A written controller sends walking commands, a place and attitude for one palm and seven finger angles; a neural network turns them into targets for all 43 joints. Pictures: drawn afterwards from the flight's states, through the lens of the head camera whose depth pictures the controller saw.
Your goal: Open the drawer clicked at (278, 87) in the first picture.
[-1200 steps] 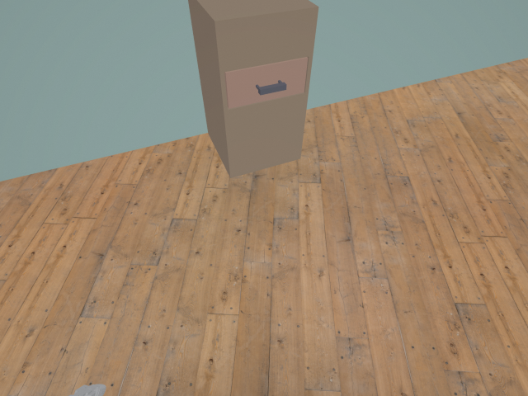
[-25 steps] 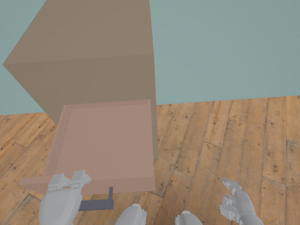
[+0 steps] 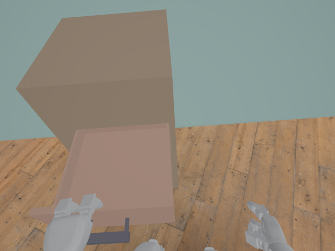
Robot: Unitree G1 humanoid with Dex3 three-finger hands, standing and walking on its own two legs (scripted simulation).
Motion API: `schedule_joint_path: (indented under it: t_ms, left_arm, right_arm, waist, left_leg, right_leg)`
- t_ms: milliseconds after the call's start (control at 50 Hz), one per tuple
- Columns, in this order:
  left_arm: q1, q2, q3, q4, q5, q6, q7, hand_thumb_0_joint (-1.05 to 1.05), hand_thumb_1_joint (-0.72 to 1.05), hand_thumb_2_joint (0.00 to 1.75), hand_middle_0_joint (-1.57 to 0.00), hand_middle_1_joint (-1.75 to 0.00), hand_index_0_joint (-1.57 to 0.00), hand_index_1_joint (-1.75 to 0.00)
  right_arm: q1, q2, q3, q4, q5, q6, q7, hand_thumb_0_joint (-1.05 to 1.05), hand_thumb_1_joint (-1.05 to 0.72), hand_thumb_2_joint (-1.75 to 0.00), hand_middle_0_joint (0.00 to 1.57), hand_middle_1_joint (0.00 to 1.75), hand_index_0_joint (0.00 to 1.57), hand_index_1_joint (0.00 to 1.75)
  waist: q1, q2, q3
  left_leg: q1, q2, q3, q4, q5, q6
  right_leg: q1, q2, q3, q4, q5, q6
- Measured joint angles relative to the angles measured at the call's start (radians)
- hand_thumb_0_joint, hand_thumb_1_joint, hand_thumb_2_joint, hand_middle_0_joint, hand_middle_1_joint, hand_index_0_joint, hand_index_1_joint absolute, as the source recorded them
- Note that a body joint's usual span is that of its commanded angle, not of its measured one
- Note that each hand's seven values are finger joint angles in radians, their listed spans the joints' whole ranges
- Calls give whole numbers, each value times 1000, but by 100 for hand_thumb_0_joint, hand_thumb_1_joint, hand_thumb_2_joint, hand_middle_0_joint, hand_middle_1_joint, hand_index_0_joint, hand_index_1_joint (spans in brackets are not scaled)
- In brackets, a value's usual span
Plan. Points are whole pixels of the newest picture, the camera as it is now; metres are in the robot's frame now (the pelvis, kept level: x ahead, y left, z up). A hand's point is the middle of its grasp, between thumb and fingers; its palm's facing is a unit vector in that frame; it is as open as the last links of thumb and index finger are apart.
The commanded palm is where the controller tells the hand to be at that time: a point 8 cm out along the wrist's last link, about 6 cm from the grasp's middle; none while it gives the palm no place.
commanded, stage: lift the hand off the handle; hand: left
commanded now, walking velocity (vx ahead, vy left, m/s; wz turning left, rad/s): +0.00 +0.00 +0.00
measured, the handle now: (107, 229) +0.20 +0.21 -0.17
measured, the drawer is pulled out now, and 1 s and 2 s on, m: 0.28 0.28 0.28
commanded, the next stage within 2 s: draw the hand back to the body in 0.22 s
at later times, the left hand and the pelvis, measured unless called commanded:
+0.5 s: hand (70, 228) +0.17 +0.23 +0.01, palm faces +0.01 -0.10 -1.00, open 13.8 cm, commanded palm +0.14 +0.23 +0.07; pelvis +0.01 +0.00 +0.02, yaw +0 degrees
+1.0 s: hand (48, 212) +0.18 +0.24 +0.10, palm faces +0.19 -0.58 -0.79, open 13.8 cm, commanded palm +0.14 +0.25 +0.16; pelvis +0.02 +0.01 +0.05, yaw +0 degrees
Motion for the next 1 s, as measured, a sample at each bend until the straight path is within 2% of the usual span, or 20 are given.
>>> schedule_joint_path:
  t_ms: [260,420,500,620,720,800,940,960,980,1000]
  left_arm:
    - [-1,4,11,3,-17,8,-17,0,-49,30,-31,-120,-32,-120]
    - [19,20,27,-21,-6,-24,-18,0,-49,30,-32,-120,-32,-120]
    - [30,39,51,-68,-27,-8,-15,0,-49,30,-32,-120,-32,-120]
    - [43,45,54,-106,-82,45,-62,0,-49,30,-32,-120,-32,-120]
    - [67,57,39,-156,-84,33,-104,0,-49,30,-32,-120,-32,-120]
    - [83,79,57,-198,-79,18,-115,0,-49,30,-32,-120,-32,-120]
    - [93,108,111,-252,-126,42,-163,0,-49,30,-32,-120,-32,-120]
    - [88,92,113,-268,-295,42,-190,0,-49,30,-31,-120,-32,-120]
    - [82,62,119,-285,-484,48,-227,0,-49,31,-31,-120,-32,-120]
    - [80,30,129,-302,-644,53,-264,0,-48,31,-31,-119,-32,-120]
  right_arm:
    - [7,-2,-1,6,9,1,3,1,-91,-90,20,29,20,30]
    - [8,-4,-9,9,1,2,3,1,-91,-90,20,29,20,30]
    - [7,-5,-11,16,9,8,1,1,-91,-90,20,29,20,30]
    - [13,-6,-6,19,30,9,5,1,-91,-90,20,29,20,30]
    - [21,-7,0,12,35,-2,8,1,-91,-90,20,29,20,30]
    - [18,-6,0,7,37,-7,11,1,-91,-90,20,29,20,30]
    - [7,-8,-2,15,46,-8,10,1,-91,-90,20,29,20,30]
    - [5,-8,-1,13,58,-15,2,1,-91,-90,20,29,20,30]
    - [10,-6,1,8,73,-33,-12,1,-91,-90,20,29,20,30]
    - [22,-2,8,2,82,-54,-32,1,-91,-90,20,29,20,30]
  waist:
    - [-3,-1,13]
    - [1,-10,16]
    - [2,2,23]
    - [2,16,35]
    - [9,11,47]
    - [15,8,57]
    - [21,20,72]
    - [13,27,94]
    - [5,32,117]
    - [-1,33,134]
  left_leg:
    - [65,2,3,-56,16,-1]
    - [72,5,6,-59,14,-1]
    - [110,5,6,-80,18,1]
    - [197,1,10,-156,45,6]
    - [261,-1,14,-215,67,8]
    - [296,0,15,-240,74,8]
    - [360,-2,10,-286,88,10]
    - [387,-5,5,-295,91,11]
    - [422,-8,-1,-310,95,13]
    - [456,-11,-5,-328,99,13]
  right_leg:
    - [62,1,5,-55,18,0]
    - [68,4,9,-58,18,-1]
    - [107,3,10,-82,23,0]
    - [193,-2,18,-156,50,6]
    - [255,-5,24,-212,71,8]
    - [289,-5,27,-238,80,8]
    - [357,-8,24,-290,96,11]
    - [388,-10,19,-303,98,12]
    - [426,-14,15,-321,101,15]
    - [462,-17,11,-340,105,17]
